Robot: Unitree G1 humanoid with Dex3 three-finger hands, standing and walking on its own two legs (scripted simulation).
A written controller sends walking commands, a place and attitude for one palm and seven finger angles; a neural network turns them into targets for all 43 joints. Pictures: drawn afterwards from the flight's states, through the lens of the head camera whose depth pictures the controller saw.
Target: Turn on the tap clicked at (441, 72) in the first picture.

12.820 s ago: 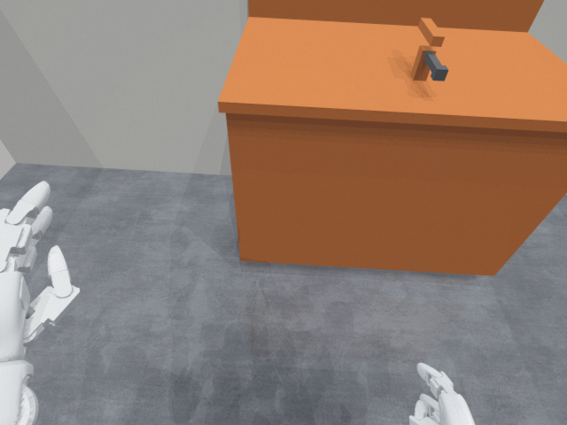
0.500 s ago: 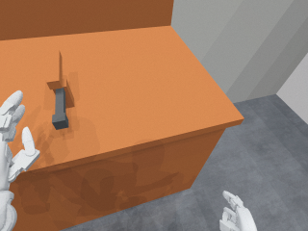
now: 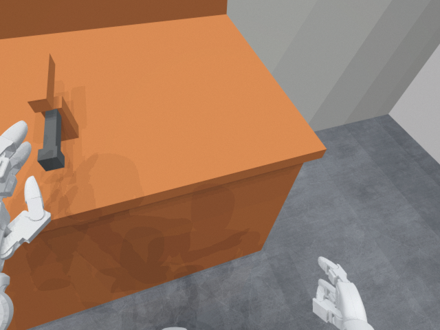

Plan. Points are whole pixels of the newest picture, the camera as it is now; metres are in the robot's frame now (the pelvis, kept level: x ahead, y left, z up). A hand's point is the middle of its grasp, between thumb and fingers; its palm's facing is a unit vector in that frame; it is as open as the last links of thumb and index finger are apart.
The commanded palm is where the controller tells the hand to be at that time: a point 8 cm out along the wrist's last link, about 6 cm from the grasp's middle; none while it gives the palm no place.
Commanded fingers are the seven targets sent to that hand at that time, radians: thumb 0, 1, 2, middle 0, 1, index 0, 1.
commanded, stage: shuffle to correct the standing spot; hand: left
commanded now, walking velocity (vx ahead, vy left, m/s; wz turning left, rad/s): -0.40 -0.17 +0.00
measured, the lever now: (51, 158) +0.33 +0.32 +0.12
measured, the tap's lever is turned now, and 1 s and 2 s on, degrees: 0 0 0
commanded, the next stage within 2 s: come to a stop and stand still in 0.42 s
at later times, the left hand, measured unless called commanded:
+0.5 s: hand (84, 242) +0.19 +0.19 +0.16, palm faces +0.32 -0.83 -0.46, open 7.4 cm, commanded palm +0.13 +0.23 +0.18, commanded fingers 0.00 0.90 0.90 -0.20 -0.30 -0.20 -0.30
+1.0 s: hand (79, 231) +0.20 +0.20 +0.17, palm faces +0.39 -0.84 -0.37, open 7.4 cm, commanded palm +0.15 +0.23 +0.18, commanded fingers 0.00 0.90 0.90 -0.20 -0.30 -0.20 -0.30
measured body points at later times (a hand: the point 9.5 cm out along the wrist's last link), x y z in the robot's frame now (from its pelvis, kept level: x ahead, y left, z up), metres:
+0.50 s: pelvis -0.03 -0.05 -0.01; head +0.01 -0.05 +0.44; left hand +0.17 +0.23 +0.18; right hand +0.11 -0.28 -0.10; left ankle +0.01 +0.09 -0.74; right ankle +0.01 -0.10 -0.74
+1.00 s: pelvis -0.01 -0.05 +0.01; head +0.00 -0.04 +0.45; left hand +0.17 +0.24 +0.19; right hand +0.19 -0.26 -0.06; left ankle -0.04 +0.05 -0.74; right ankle +0.01 -0.10 -0.74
